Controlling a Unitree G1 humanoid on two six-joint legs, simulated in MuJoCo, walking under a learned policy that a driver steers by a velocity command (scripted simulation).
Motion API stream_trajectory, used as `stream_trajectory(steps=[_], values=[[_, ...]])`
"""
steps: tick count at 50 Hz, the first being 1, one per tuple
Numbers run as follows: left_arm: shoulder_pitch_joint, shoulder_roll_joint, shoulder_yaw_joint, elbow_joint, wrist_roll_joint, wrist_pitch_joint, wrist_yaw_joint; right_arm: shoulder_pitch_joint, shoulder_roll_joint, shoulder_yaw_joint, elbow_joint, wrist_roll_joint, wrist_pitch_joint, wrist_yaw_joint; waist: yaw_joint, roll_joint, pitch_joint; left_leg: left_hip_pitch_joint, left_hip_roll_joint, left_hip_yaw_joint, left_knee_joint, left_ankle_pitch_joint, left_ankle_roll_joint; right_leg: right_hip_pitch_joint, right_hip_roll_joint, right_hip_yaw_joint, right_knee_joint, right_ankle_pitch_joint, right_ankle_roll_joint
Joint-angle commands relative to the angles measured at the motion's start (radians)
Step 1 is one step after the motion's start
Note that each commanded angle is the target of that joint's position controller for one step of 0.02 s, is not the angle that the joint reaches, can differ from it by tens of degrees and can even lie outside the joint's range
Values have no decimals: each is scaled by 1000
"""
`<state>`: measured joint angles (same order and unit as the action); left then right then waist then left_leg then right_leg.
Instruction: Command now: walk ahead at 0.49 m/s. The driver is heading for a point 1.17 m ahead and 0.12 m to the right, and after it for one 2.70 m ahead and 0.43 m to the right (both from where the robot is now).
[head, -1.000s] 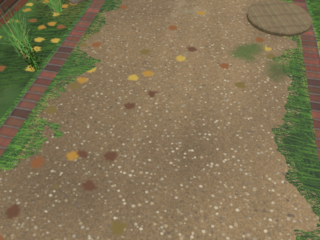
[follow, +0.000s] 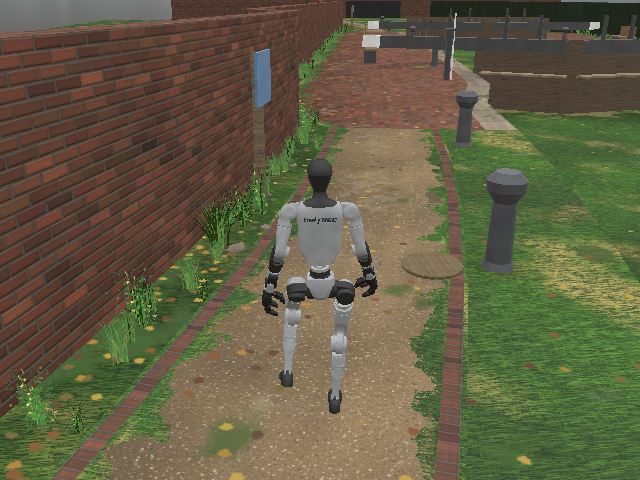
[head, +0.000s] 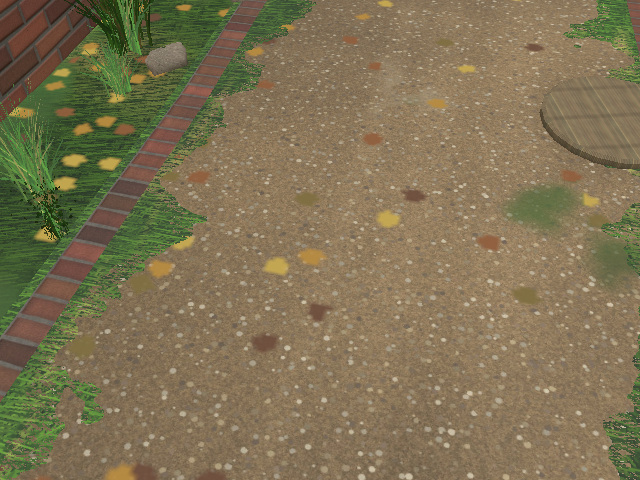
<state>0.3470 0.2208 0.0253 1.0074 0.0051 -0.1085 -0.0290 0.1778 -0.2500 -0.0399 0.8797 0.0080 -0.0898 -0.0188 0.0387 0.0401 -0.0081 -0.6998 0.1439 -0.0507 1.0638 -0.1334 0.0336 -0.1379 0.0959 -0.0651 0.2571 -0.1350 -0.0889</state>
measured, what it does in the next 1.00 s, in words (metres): walks ahead: left foot, then right foot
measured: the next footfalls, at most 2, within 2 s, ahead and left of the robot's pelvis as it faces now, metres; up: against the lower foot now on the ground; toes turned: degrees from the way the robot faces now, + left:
left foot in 0.28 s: +0.33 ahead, +0.17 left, +0.00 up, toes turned +2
right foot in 0.84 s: +0.64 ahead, -0.07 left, +0.00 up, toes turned -3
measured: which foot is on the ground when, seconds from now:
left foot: up 0.00-0.26, down 0.28-0.84, up 0.86-1.00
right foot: down 0.00-0.28, up 0.30-0.82, down 0.84-1.00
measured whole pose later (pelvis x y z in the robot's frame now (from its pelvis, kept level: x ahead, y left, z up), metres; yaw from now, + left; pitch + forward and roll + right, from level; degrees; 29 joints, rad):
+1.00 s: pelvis +0.55 +0.01 -0.01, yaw +0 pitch +1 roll +0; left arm 0.20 0.24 0.05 0.92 0.00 -0.10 -0.04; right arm 0.28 -0.26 -0.05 0.95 0.02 -0.10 -0.01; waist 0.00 0.03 0.02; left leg -0.46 0.07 -0.03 1.18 -0.33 0.06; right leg -0.31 0.04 -0.07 0.43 -0.15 -0.07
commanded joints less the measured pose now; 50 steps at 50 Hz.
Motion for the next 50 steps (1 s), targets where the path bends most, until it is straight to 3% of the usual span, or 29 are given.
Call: stream_trajectory(steps=[1,6,9,11,12,13,14,15,16,17,18,19,21,23,25,31,35,37,39,40,41,42,43,44,45,46,47,48,50], values=[[-33,146,26,-61,-6,-11,22,-5,-41,-10,-47,-6,-5,1,-34,-67,65,-12,20,-1,-178,163,-19,-80,-283,194,-172,91,-156],[62,172,32,-32,-24,4,29,-177,-29,0,-93,9,-13,22,33,-82,82,39,-36,45,-437,233,-28,30,-288,154,-140,79,-124],[91,175,36,-16,-26,20,32,-230,-42,0,-124,15,-22,43,39,-92,96,32,-49,40,-511,148,-3,133,-335,170,-83,85,-112],[76,188,43,-16,-26,30,34,-196,-67,-8,-126,15,-30,52,6,-109,76,105,-70,52,-550,69,26,172,-356,179,-23,163,-95],[53,195,44,-22,-25,35,34,-129,-89,-20,-112,14,-34,53,-38,-119,38,209,-99,77,-568,43,45,170,-342,163,54,309,-80],[37,177,37,-28,-18,41,34,24,-131,-44,-64,13,-36,49,-110,-107,-51,405,-132,101,-583,42,72,138,-288,119,233,460,-55],[33,137,18,-55,-2,39,33,229,-213,-71,-19,3,-36,40,-184,-23,-207,717,10,-58,-562,58,138,-43,-225,61,541,335,-17],[151,3,-20,-62,-5,15,22,328,-304,-92,10,-8,-28,43,-138,252,-338,1089,240,-527,-661,-116,296,-472,-38,28,919,-188,56],[123,85,-3,-48,-26,-12,19,322,-203,-64,5,-7,-29,45,-155,201,-359,1094,254,-683,-762,-178,289,-592,-58,187,1066,-405,38],[27,163,18,-80,-50,-27,16,226,-154,-47,-12,-3,-32,43,-136,141,-214,969,224,-531,-767,-132,236,-659,-115,186,1095,-333,16],[-34,167,20,-96,-48,-28,22,129,-124,-36,-36,-3,-31,44,-104,56,-140,822,186,-392,-785,-24,211,-623,-172,154,1057,-237,14],[-65,155,25,-101,-31,-22,28,73,-95,-27,-43,-8,-30,49,-77,10,-79,698,145,-301,-821,53,199,-584,-203,142,993,-175,19],[-31,114,28,-94,-23,7,31,56,-62,-18,-30,-16,-34,56,-28,39,-47,580,88,-195,-881,111,183,-482,-236,140,912,-111,26],[-25,90,28,-94,-21,25,34,91,-85,-24,-5,-13,-38,53,-14,29,-19,545,76,-135,-912,189,197,-488,-240,126,864,-77,40],[-94,94,32,-120,-14,31,36,125,-110,-31,12,-14,-36,41,-23,11,11,559,79,-105,-932,233,203,-558,-245,124,775,0,57],[-309,70,28,-181,-15,21,24,208,-125,-31,49,-3,-19,17,-80,19,59,602,47,-19,-960,185,164,-565,-210,84,438,241,70],[-418,71,22,-218,-24,14,7,272,-131,-35,87,4,-6,13,-114,21,98,709,83,-15,-933,166,162,-581,-189,72,327,219,58],[-448,77,22,-238,-26,7,-7,278,-137,-40,100,7,3,8,-110,25,108,768,112,-22,-897,196,155,-587,-184,75,291,165,38],[-425,95,28,-240,-27,0,-16,261,-149,-47,102,9,12,4,-83,37,88,801,128,-21,-843,291,139,-519,-165,60,263,94,13],[-374,115,38,-229,-26,-3,-16,241,-159,-50,97,9,16,3,-51,52,54,800,121,-11,-788,431,129,-424,-138,37,255,65,-2],[-265,143,56,-197,-24,-4,-13,217,-159,-49,92,8,21,3,10,56,-11,778,90,18,-664,593,110,-265,-100,5,241,64,-23],[-81,195,82,-140,-22,-3,-6,206,-134,-39,81,1,24,4,86,34,-123,672,32,58,-449,599,79,-3,-111,24,257,88,-56],[84,287,106,-109,-3,0,3,276,-65,-15,60,-12,15,9,92,-133,-285,331,-75,106,-66,257,22,390,-356,360,263,44,-169],[120,285,99,-97,-8,4,-3,342,18,11,74,-6,-11,19,63,-320,-394,66,-215,-1,177,-437,-5,569,-497,765,96,-118,-262],[74,207,76,-101,-18,2,-2,253,-93,-17,63,24,-31,23,77,-236,-296,-41,-153,-84,282,-425,19,494,-462,727,53,-197,-212],[-26,173,64,-123,-22,1,0,164,-130,-26,30,38,-41,23,52,-184,-161,-77,-98,-47,270,-324,34,336,-437,580,30,-137,-171],[-108,145,54,-139,-13,0,-2,118,-128,-30,23,27,-41,15,19,-100,-94,-29,-49,-25,220,-225,33,180,-401,471,-1,-46,-152],[-150,118,47,-144,-3,-3,-6,114,-114,-36,22,15,-31,9,-16,-91,-49,30,-17,-23,166,-170,31,63,-364,389,-34,21,-139],[-152,96,41,-127,3,-7,-10,160,-66,-36,33,12,-4,6,-56,-120,-35,117,8,-23,106,-124,26,-35,-322,304,-91,56,-137]])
